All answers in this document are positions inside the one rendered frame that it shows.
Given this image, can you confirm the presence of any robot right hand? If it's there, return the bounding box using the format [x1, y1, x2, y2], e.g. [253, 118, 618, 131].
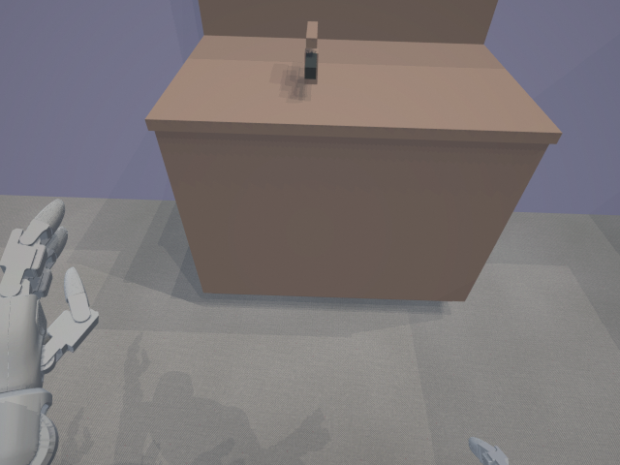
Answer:
[469, 437, 509, 465]

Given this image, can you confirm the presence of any tap lever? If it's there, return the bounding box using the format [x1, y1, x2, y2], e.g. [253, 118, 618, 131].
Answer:
[304, 50, 317, 79]

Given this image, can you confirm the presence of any counter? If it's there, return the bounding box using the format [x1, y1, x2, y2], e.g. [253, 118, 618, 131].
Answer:
[145, 0, 563, 301]

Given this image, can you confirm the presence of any left robot forearm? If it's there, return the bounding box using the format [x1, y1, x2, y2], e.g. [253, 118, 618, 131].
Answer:
[0, 387, 59, 465]

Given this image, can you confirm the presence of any robot left hand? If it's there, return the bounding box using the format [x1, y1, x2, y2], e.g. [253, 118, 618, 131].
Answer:
[0, 199, 99, 393]

